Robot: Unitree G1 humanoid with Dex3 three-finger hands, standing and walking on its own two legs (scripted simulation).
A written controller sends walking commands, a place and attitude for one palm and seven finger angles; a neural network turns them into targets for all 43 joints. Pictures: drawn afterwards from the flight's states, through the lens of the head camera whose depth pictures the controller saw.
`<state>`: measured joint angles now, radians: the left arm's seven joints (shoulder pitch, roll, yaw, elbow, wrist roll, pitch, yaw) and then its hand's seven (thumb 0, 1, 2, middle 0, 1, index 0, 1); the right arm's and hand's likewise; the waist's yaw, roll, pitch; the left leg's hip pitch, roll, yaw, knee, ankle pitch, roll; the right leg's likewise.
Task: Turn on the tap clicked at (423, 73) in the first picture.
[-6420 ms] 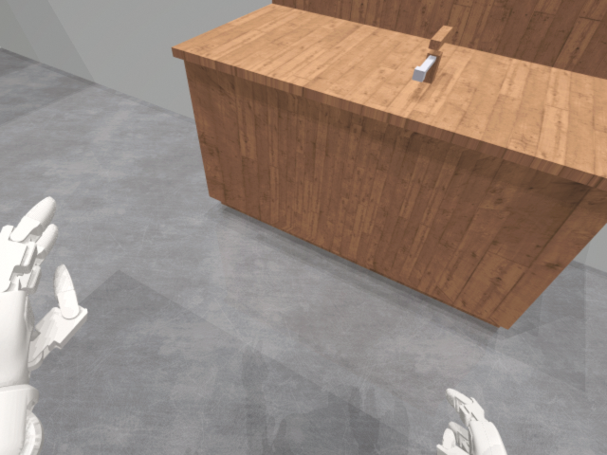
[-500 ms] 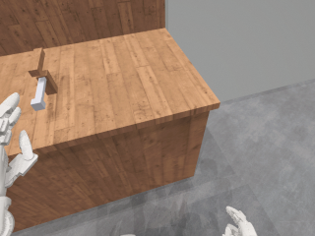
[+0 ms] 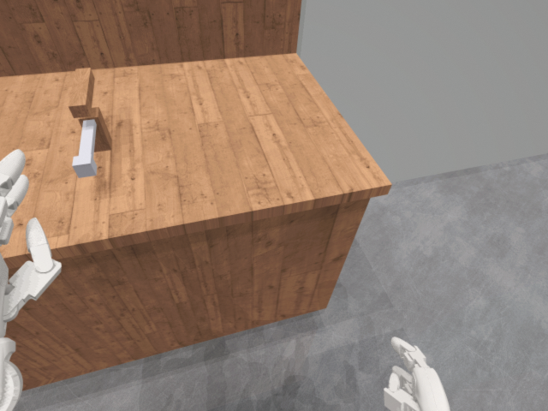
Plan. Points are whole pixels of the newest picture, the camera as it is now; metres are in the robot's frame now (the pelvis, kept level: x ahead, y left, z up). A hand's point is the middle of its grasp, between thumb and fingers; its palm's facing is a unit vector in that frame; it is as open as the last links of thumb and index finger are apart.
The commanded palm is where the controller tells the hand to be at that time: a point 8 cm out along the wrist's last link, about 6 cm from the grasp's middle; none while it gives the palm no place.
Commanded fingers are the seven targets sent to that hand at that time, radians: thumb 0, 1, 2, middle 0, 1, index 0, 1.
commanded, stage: come to a stop and stand still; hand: left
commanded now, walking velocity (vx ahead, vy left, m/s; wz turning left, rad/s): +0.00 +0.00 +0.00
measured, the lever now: (85, 166) +0.45 +0.37 +0.08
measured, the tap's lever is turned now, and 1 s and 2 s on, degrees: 0 0 0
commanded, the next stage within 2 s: look again from close up in 0.52 s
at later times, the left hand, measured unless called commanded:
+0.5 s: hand (51, 304) +0.18 +0.24 +0.16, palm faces +0.41 -0.83 -0.38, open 7.4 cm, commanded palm +0.12 +0.28 +0.18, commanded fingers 0.00 0.90 0.90 -0.20 -0.30 -0.20 -0.30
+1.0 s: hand (42, 271) +0.21 +0.28 +0.15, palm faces +0.35 -0.86 -0.38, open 7.4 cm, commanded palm +0.16 +0.30 +0.18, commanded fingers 0.00 0.90 0.90 -0.20 -0.30 -0.20 -0.30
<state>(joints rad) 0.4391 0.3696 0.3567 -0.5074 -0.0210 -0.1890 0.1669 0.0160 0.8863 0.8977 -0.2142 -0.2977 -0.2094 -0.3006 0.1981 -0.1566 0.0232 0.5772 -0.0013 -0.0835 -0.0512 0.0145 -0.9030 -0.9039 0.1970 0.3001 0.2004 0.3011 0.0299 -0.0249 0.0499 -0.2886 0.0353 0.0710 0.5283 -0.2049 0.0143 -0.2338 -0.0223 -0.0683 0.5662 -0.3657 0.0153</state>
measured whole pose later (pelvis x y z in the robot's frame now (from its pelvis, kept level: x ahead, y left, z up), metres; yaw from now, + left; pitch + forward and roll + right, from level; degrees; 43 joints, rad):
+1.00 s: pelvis -0.01 +0.02 +0.00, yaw -1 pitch -2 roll -1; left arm 0.39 0.40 0.36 -0.41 -0.01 -0.25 0.08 0.02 0.88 0.90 -0.22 -0.30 -0.21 -0.30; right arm 0.23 -0.16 0.04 0.58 0.00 -0.16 -0.01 0.02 -0.90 -0.90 0.20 0.30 0.20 0.30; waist 0.03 -0.07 0.06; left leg -0.27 -0.03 0.03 0.47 -0.17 0.06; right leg -0.22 -0.01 0.02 0.46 -0.22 0.01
